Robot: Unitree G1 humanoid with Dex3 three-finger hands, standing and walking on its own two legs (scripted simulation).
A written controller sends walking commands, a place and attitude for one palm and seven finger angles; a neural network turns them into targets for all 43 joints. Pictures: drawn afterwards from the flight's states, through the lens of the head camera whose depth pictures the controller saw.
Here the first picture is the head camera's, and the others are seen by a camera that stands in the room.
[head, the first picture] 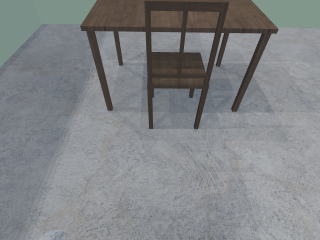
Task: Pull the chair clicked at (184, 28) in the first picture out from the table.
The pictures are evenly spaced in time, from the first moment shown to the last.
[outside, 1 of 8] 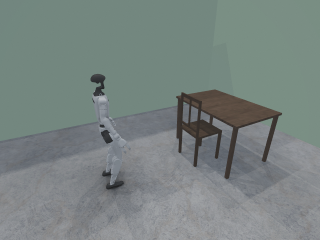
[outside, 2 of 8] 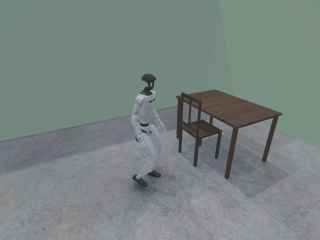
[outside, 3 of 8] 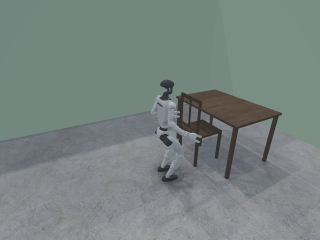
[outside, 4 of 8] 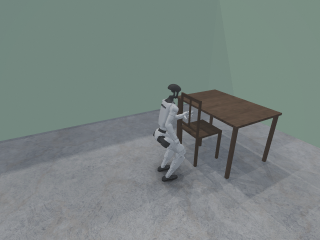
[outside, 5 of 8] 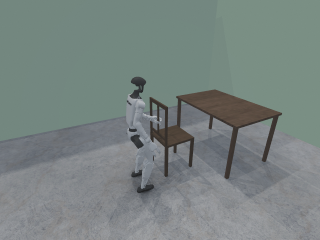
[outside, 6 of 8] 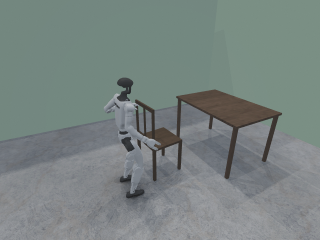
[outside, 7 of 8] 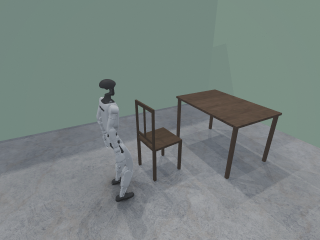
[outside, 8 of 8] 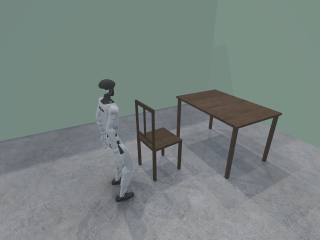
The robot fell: no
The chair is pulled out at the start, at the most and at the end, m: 0.00 0.63 0.63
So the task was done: yes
